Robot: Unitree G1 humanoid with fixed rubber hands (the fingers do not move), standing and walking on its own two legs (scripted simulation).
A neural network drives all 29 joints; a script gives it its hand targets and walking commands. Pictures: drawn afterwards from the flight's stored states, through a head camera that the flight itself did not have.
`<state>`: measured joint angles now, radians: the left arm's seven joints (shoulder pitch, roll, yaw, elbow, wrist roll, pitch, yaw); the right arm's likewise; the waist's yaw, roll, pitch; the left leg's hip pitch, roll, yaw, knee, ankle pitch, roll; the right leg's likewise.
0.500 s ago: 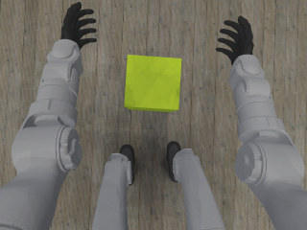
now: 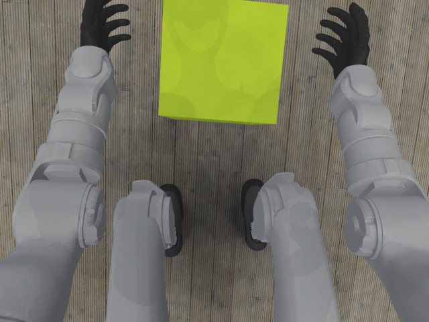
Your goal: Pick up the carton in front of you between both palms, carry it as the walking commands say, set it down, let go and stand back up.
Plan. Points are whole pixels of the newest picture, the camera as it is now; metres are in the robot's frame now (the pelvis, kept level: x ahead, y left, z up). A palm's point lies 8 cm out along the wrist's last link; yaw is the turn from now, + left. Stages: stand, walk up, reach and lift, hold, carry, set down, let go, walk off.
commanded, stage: reach and lift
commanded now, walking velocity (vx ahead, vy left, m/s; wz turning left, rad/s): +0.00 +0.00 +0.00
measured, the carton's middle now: (217, 75) +0.51 -0.02 -0.33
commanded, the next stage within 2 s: none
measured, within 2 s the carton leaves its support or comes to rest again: leaves its support in 1.16 s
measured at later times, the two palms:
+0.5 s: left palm (126, 60) +0.53 +0.16 -0.27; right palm (310, 66) +0.51 -0.20 -0.26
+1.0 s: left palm (141, 57) +0.53 +0.13 -0.26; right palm (298, 67) +0.51 -0.17 -0.25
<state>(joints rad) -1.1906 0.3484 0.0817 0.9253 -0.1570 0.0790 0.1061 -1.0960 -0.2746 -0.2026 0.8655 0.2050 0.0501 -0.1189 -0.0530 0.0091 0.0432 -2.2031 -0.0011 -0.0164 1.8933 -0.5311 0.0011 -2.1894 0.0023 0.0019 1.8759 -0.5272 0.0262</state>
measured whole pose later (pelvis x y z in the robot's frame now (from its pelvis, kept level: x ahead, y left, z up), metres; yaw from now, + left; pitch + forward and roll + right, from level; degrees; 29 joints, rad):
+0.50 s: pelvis -0.02 -0.01 -0.09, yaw +0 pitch +37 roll -1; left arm -1.46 0.41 -0.05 1.13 -0.29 0.03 0.13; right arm -1.40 -0.35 -0.06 1.11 0.33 0.01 -0.15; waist -0.04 -0.02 0.39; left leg -2.29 0.00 -0.03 2.20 -0.55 -0.01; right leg -2.29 0.01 0.00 2.19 -0.54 0.02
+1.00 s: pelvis -0.02 +0.00 -0.08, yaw +0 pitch +37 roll -2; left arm -1.54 0.32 -0.01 1.26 -0.22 0.01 0.14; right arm -1.46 -0.27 -0.10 1.19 0.25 0.00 -0.18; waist -0.04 0.00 0.35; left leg -2.29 -0.01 -0.03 2.16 -0.53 0.00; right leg -2.28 0.01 0.00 2.15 -0.52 0.02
